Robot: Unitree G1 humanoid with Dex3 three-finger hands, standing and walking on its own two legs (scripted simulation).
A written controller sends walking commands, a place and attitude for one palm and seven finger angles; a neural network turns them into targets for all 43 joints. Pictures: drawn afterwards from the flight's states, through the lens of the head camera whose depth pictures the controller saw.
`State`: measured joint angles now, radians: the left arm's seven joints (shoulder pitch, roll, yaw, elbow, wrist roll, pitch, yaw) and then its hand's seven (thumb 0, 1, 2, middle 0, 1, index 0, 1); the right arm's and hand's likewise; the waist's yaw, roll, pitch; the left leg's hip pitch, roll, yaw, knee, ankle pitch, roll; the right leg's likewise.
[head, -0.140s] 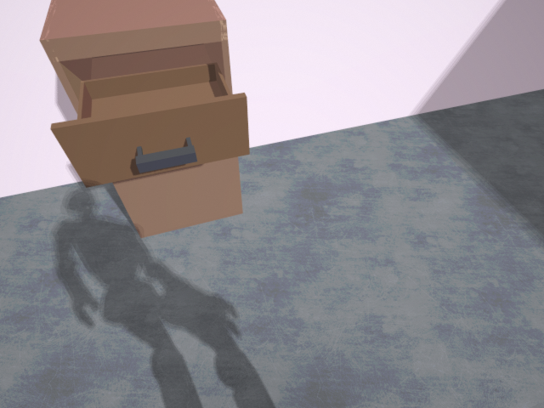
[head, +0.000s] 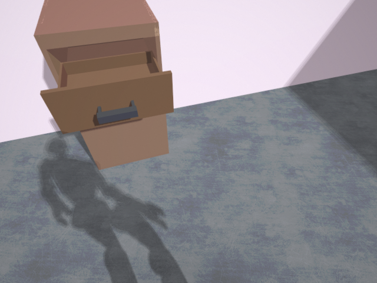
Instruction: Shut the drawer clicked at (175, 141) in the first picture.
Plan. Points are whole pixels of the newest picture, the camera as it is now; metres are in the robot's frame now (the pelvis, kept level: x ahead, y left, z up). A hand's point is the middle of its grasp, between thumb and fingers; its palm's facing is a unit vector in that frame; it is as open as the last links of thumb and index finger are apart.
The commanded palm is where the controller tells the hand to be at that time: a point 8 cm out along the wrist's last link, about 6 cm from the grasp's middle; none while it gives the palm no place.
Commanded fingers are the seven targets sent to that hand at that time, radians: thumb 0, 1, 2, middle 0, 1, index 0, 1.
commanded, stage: stand and wait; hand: left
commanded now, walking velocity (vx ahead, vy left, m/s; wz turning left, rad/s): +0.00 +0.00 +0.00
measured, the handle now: (117, 110) +0.66 +0.29 -0.05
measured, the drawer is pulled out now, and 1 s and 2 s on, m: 0.30 0.30 0.30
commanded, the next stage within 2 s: look at it before walking up in 0.70 s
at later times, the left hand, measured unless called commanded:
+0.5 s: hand out of the picture +0.03 +0.21 -0.16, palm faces -0.02 -0.96 -0.29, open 7.4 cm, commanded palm none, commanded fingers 0.00 0.90 0.90 -0.20 -0.30 -0.20 -0.30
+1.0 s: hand out of the picture +0.02 +0.19 -0.16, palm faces -0.02 -0.97 -0.26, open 7.4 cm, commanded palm none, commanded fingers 0.00 0.90 0.90 -0.20 -0.30 -0.20 -0.30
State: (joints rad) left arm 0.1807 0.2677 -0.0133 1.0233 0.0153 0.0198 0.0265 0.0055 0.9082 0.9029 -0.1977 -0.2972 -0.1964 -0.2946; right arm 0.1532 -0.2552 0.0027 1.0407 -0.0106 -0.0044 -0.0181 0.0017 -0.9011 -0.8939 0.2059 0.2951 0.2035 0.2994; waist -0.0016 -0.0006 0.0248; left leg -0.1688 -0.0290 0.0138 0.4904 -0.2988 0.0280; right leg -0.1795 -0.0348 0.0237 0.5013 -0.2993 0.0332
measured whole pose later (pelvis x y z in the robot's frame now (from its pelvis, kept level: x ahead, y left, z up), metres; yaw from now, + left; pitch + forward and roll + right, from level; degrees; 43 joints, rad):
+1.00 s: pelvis -0.03 -0.02 +0.01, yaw +0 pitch -2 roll +0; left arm 0.20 0.24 -0.01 1.10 0.02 0.00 0.02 0.00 0.91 0.90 -0.20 -0.30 -0.20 -0.29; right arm 0.18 -0.24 0.01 1.14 -0.01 -0.01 -0.01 0.00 -0.90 -0.89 0.21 0.30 0.20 0.30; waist 0.00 -0.01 0.03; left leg -0.15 0.00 0.00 0.39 -0.21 0.00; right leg -0.16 -0.01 0.01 0.40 -0.21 0.00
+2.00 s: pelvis -0.04 -0.03 +0.00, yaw +13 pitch +1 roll +0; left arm 0.15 0.22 0.05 0.94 0.01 0.05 0.03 0.01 0.91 0.90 -0.20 -0.30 -0.19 -0.29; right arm 0.24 -0.20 -0.04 0.98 -0.02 0.04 -0.02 0.00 -0.90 -0.89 0.21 0.30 0.20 0.30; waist -0.03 0.01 0.06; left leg -0.32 -0.07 -0.14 0.48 -0.17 0.01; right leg -0.36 -0.01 0.00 0.86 -0.49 0.03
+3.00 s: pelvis +0.14 -0.06 -0.01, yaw +17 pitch -1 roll -1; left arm 0.15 0.19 0.06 1.01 0.02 -0.05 0.00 0.00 0.91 0.90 -0.19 -0.30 -0.19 -0.29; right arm 0.35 -0.19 -0.06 1.14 -0.02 0.00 -0.01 0.00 -0.90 -0.89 0.20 0.29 0.20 0.30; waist -0.04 0.02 0.08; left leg -0.36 0.11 0.04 1.22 -0.45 0.02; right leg -0.37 -0.05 -0.15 0.62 -0.23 -0.03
